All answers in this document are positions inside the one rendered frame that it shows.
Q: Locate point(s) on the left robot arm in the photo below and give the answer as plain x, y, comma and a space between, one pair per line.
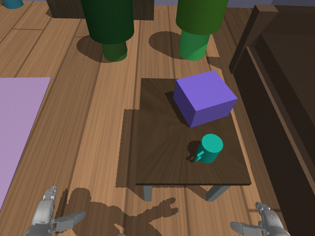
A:
39, 229

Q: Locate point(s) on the left robot hand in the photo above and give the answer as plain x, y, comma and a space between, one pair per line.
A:
45, 210

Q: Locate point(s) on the sofa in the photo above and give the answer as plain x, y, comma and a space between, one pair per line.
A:
274, 69

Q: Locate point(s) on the right robot arm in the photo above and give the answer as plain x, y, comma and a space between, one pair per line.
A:
276, 231

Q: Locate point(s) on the right robot hand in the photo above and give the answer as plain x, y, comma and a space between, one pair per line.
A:
269, 218

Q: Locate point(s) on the coffee table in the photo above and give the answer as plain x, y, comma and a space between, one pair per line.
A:
167, 146

